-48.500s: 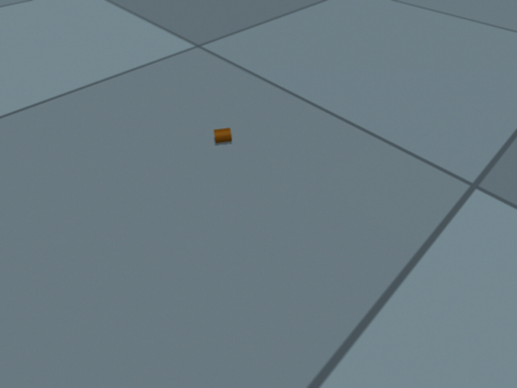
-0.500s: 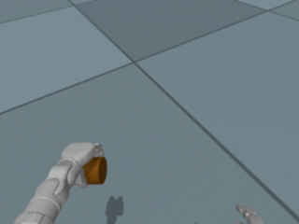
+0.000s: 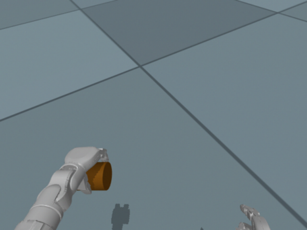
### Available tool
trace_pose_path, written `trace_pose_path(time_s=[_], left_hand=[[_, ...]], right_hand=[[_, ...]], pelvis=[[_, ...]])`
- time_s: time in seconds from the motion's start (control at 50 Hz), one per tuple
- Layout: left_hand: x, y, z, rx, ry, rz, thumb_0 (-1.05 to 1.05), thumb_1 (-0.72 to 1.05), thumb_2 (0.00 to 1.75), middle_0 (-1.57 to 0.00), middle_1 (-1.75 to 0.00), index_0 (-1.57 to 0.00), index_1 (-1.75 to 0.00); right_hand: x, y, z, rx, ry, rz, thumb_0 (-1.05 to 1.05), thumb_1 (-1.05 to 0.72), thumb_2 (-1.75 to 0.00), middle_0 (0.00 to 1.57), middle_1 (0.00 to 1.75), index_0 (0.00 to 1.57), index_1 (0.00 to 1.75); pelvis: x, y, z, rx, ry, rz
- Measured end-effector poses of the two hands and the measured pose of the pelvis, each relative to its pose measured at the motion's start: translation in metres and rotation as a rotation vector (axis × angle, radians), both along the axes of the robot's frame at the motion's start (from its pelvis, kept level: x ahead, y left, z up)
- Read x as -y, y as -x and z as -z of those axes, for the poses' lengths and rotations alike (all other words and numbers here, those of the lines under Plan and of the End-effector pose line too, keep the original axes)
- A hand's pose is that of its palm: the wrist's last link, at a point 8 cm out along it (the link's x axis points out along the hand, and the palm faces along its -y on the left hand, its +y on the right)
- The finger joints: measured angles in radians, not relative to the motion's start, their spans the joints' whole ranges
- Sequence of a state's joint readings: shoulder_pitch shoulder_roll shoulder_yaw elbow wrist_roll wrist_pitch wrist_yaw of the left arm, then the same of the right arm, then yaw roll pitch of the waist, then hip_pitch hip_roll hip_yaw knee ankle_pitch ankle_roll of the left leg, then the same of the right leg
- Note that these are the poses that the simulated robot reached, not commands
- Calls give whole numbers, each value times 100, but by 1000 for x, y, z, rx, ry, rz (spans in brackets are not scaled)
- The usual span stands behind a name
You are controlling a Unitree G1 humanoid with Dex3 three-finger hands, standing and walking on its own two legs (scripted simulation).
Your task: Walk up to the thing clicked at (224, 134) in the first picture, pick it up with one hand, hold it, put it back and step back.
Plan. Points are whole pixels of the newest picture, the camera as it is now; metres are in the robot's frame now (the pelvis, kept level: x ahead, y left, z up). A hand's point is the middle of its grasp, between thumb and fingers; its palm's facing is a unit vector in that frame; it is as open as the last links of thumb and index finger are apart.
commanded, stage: hold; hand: left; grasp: from above
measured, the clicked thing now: (91, 175) +0.30 +0.22 -0.06
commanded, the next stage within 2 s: crouch in 0.44 s
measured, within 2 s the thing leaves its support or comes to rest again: neither
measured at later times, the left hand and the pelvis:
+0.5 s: hand (88, 170) +0.30 +0.22 -0.03, palm faces -0.45 -0.02 -0.89, open 10.7 cm; pelvis +0.01 +0.00 +0.00, yaw +0 degrees
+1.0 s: hand (99, 178) +0.32 +0.22 -0.14, palm faces -0.42 +0.06 -0.91, open 10.7 cm; pelvis -0.02 +0.00 -0.06, yaw +1 degrees
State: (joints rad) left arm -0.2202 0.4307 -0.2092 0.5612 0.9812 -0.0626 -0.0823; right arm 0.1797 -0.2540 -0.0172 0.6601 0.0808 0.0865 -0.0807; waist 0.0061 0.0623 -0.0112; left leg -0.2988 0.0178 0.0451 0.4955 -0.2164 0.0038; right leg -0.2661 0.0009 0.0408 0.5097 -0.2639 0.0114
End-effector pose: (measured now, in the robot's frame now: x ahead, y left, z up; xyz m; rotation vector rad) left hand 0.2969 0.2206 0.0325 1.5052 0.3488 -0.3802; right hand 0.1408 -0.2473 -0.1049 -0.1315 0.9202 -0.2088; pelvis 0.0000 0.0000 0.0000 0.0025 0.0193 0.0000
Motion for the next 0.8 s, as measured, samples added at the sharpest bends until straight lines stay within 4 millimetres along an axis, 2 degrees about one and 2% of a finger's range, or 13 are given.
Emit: trace_pose_path(time_s=[0.2, 0.36, 0.62, 0.72, 0.8], left_hand=[[2, -2, 2, 0, -1, 8, 0, -5, 44, -64, -56, -66, -52], [0, -8, -1, 6, -5, 2, 0, -6, 45, -64, -56, -67, -52], [-1, -8, 4, -9, -5, 7, 0, -4, 43, -64, -56, -66, -52], [0, -8, 12, -8, -4, 13, 0, -5, 43, -64, -56, -66, -52], [0, -10, 29, 2, -8, 21, 0, -5, 44, -64, -56, -67, -52]], right_hand=[[0, -3, -1, -11, 3, -3, 1, -91, -90, 20, 30, 20, 30], [1, 0, -2, -24, 4, 9, 1, -91, -90, 20, 30, 20, 30], [2, 3, 0, -40, 2, 17, 1, -91, -90, 20, 30, 20, 30], [2, 4, 2, -50, 4, 17, 0, -91, -90, 20, 30, 20, 30], [4, 7, 6, -69, 16, 8, 0, -91, -90, 20, 30, 20, 30]], pelvis=[[0, -2, -1, 0, -1, -1], [0, -4, -2, 1, -1, 0], [-1, -6, -2, -4, -1, 1], [0, -5, -1, -16, -1, -1], [1, -2, 5, -47, 0, -7]])
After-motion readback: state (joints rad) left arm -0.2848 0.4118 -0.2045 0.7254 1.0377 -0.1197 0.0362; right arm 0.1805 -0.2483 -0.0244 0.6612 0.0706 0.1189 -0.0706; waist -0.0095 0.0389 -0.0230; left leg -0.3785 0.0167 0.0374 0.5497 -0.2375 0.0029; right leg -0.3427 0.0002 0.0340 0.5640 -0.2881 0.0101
